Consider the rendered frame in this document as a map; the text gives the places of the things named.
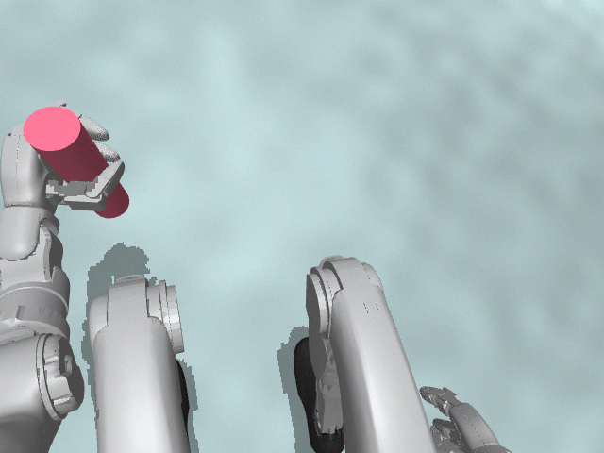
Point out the right robot foot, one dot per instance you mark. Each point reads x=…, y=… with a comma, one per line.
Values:
x=306, y=382

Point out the left robot hand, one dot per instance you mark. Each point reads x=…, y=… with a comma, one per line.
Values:
x=27, y=179

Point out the left robot arm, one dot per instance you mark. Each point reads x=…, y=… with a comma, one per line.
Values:
x=39, y=379

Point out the right robot hand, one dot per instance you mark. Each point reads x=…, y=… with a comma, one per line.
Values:
x=466, y=433

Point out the can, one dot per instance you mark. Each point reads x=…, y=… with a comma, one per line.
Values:
x=59, y=137

